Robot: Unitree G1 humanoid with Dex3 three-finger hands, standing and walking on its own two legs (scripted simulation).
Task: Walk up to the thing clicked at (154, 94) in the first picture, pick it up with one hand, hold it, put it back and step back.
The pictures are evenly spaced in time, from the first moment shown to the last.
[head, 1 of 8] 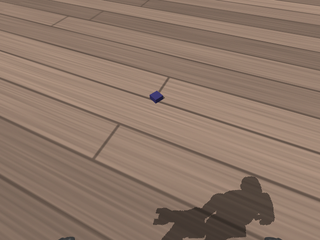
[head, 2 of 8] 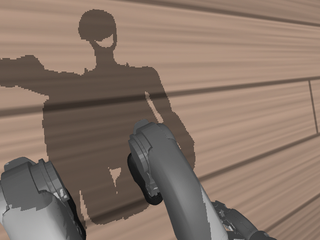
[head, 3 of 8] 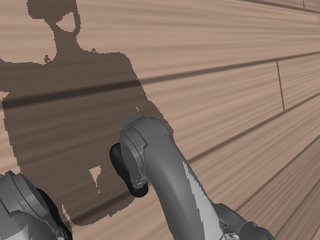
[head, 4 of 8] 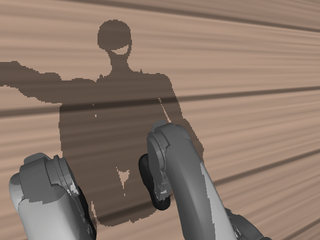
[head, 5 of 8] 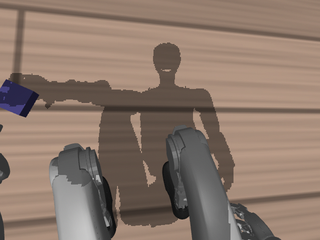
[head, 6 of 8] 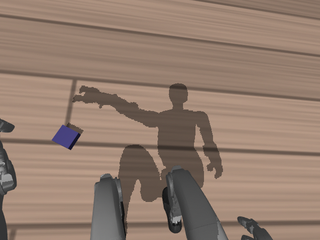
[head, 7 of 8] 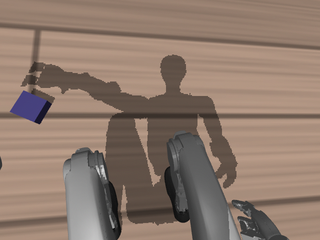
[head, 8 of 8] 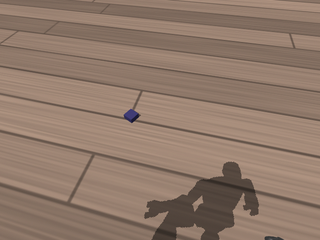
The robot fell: no
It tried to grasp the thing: no
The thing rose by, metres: 0.00
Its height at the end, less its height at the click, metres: +0.00
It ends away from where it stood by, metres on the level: 0.00
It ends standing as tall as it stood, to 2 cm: yes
